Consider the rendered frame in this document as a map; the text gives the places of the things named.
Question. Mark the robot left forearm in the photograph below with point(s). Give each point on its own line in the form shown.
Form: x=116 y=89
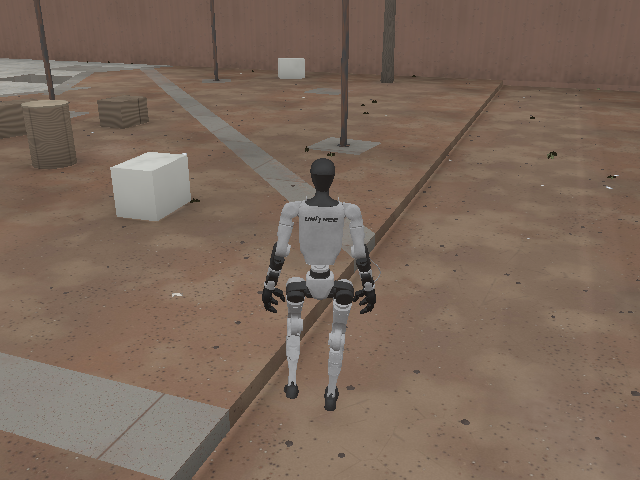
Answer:
x=274 y=270

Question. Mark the robot right hand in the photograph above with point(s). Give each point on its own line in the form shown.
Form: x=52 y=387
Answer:
x=370 y=299

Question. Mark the robot right forearm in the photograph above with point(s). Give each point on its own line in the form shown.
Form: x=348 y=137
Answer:
x=365 y=271

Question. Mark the robot left hand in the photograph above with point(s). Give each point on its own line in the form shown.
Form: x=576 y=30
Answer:
x=268 y=299

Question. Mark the robot right upper arm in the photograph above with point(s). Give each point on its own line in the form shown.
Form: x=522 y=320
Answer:
x=353 y=213

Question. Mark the right robot foot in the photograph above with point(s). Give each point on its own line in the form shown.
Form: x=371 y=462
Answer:
x=330 y=403

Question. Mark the robot left upper arm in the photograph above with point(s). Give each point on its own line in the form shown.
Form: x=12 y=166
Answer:
x=289 y=211

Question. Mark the humanoid robot head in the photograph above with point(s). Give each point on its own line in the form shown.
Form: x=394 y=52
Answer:
x=322 y=174

